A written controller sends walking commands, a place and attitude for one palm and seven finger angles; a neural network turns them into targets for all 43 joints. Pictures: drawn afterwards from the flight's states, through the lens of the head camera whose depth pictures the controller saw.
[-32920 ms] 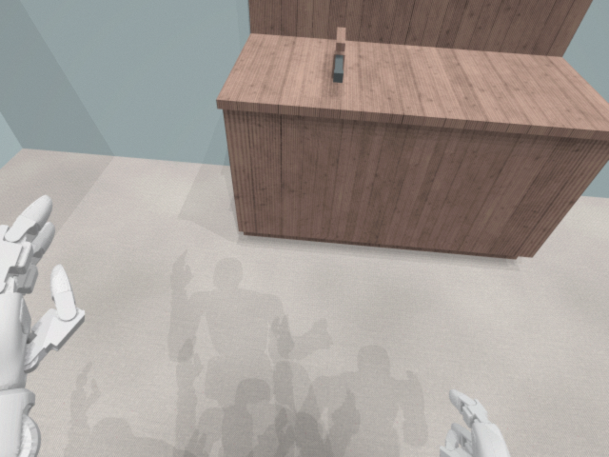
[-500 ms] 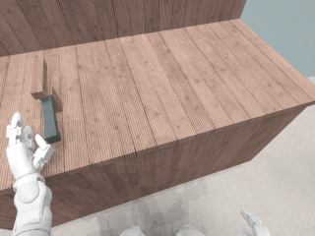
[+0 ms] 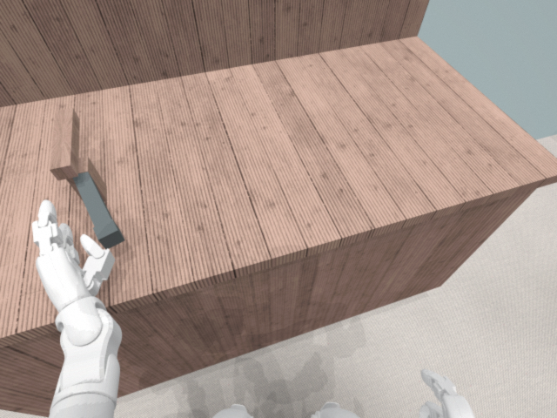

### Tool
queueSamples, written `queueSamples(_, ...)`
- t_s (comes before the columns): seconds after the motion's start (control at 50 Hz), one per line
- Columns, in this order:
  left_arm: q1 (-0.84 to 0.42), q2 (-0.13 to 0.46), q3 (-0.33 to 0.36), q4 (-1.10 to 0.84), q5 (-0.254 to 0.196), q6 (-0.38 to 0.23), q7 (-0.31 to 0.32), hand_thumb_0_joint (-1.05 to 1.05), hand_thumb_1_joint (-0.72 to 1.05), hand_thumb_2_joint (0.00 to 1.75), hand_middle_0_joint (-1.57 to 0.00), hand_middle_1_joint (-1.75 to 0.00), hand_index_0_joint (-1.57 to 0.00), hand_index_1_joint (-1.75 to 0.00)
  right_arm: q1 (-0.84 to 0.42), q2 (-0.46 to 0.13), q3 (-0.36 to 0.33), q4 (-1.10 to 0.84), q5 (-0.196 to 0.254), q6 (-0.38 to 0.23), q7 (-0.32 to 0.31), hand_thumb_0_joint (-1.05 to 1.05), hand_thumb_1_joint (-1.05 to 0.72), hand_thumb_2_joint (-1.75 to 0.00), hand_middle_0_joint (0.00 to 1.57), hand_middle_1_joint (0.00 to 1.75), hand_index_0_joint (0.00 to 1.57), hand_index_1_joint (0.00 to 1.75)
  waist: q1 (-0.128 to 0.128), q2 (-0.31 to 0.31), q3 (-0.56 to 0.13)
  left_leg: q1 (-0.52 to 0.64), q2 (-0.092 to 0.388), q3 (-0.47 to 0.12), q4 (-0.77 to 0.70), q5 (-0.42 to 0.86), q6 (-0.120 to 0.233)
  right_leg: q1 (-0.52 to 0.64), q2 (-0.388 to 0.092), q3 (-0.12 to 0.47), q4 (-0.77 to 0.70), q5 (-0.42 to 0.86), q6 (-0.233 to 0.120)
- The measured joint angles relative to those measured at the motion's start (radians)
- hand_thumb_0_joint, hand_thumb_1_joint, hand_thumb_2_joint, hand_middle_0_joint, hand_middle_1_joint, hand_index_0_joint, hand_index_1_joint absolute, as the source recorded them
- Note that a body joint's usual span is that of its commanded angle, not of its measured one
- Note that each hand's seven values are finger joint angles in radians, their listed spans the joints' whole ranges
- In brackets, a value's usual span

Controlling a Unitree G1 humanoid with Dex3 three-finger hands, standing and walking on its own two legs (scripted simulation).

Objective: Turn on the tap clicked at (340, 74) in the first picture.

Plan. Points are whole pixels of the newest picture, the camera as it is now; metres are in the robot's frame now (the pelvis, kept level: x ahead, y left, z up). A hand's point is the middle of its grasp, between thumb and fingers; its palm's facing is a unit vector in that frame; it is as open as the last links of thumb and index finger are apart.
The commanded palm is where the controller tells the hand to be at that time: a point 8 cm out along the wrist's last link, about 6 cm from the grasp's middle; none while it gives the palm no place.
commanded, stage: push the lever round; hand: left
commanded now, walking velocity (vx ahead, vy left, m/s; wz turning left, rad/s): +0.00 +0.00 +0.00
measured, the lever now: (109, 234) +0.35 +0.27 +0.05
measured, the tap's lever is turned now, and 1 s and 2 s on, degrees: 17 47 67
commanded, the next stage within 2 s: none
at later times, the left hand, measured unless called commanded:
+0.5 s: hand (139, 238) +0.36 +0.23 +0.04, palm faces +0.70 -0.71 -0.08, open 7.8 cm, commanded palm +0.31 +0.25 +0.05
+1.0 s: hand (169, 221) +0.39 +0.19 +0.04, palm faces +0.76 -0.65 -0.09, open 7.7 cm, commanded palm +0.33 +0.21 +0.05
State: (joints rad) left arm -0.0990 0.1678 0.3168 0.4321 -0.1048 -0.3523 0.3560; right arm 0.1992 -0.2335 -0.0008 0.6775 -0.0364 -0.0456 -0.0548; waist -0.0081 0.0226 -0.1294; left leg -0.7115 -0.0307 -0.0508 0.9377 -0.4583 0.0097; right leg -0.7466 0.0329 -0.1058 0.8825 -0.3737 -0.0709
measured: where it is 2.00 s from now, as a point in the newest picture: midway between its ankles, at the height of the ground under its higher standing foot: outside the picture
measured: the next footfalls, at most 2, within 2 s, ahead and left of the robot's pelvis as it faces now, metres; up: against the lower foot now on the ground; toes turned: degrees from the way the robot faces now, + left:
none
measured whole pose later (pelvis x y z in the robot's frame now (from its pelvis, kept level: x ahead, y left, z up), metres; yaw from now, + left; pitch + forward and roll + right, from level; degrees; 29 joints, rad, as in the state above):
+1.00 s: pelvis +0.00 +0.00 +0.00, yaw +0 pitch +15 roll -1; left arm -0.39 -0.01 0.22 0.65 0.08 -0.28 0.81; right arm 0.17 -0.19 -0.03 0.74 -0.09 0.00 -0.01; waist -0.03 0.02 -0.16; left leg -0.73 -0.03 -0.06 0.93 -0.45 0.00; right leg -0.77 0.03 -0.11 0.88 -0.37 -0.08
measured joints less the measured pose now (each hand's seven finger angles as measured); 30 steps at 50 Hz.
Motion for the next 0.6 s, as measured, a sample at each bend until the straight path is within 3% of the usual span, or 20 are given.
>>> queueSamples(0.6, -0.129, -0.112, -0.088, 0.085, 0.127, 0.041, 0.315, 0.02, 0.9, 0.9, -0.16, -0.15, -0.15, -0.15, -0.012, 0.026, -0.017, 0.024, -0.03, 0.038, 0.029, 0.01, -0.9, -0.89, 0.21, 0.3, 0.2, 0.3, -0.012, -0.002, -0.021, 0.008, -0.001, 0.003, -0.014, 0.002, 0.001, 0.007, 0.0, 0.005, -0.013, 0.002, 0.003)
